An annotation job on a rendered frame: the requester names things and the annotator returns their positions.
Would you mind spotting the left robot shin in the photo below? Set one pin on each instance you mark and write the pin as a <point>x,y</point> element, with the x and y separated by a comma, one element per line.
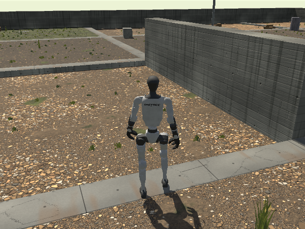
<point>142,176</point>

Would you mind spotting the robot left upper arm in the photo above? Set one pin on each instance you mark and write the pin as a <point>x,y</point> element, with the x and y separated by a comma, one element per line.
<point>135,108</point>

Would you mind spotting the robot right forearm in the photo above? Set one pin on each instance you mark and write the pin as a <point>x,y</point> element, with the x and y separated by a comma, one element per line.
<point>174,129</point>

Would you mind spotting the robot left hand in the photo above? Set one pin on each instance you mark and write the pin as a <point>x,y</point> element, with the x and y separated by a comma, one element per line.
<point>132,132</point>

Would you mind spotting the robot right upper arm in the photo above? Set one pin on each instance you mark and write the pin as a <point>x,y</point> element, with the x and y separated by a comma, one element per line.
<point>169,109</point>

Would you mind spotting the robot right hand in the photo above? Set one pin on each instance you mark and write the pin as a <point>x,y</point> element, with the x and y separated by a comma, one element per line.
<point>176,141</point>

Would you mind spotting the robot left thigh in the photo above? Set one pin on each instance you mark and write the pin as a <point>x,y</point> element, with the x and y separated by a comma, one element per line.
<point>140,143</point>

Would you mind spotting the robot left forearm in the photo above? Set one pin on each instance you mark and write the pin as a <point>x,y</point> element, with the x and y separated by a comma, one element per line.
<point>130,125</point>

